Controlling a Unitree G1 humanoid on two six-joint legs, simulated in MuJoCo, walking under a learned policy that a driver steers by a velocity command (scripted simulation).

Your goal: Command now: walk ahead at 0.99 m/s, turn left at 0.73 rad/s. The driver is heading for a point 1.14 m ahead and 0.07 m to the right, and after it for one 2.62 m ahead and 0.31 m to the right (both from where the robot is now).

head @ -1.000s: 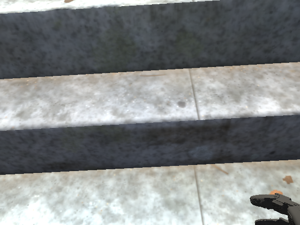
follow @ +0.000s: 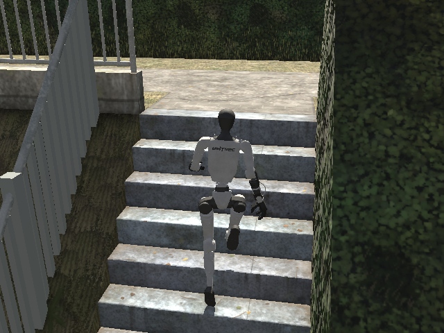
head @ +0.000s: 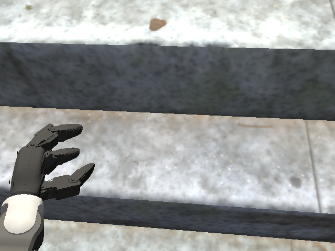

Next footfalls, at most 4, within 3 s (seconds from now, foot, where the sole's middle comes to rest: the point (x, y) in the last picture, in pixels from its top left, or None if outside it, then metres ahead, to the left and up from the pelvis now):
0.12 right None -0.31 -0.01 -0.77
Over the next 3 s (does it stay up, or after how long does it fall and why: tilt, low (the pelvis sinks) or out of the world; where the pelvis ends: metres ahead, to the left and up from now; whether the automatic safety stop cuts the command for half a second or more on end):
falls after 0.38 s (tilt)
